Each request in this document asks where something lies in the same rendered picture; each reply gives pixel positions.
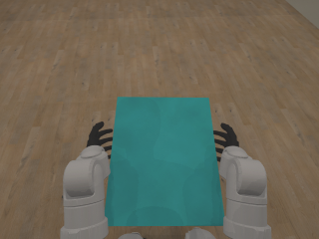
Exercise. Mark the robot right thigh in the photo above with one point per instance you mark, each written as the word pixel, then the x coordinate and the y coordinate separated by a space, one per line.
pixel 197 233

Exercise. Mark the right robot hand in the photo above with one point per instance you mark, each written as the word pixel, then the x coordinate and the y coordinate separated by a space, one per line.
pixel 230 137

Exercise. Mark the robot left forearm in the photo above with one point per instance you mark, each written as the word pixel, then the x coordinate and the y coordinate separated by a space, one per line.
pixel 84 194

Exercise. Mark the left robot hand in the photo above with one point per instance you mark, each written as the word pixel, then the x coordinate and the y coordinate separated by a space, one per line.
pixel 95 134

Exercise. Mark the robot right forearm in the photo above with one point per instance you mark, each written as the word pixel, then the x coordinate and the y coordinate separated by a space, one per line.
pixel 246 193

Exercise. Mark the carton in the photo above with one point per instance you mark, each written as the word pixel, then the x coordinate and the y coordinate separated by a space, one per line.
pixel 163 165

